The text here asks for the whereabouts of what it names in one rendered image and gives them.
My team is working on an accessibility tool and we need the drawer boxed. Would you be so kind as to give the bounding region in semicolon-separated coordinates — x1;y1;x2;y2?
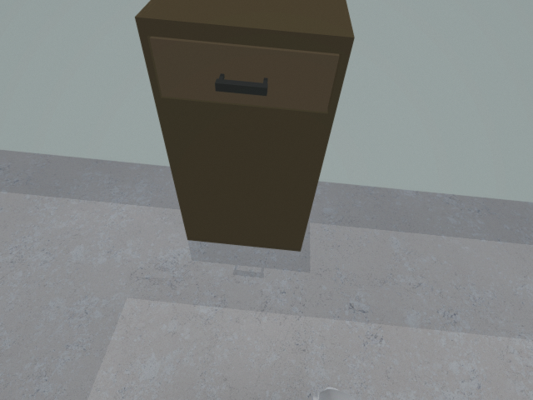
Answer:
150;36;340;112

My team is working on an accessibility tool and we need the handle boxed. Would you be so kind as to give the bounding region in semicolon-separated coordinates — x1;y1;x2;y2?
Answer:
215;74;268;96

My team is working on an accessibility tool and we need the cabinet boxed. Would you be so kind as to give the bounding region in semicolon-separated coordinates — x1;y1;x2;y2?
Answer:
135;0;355;252

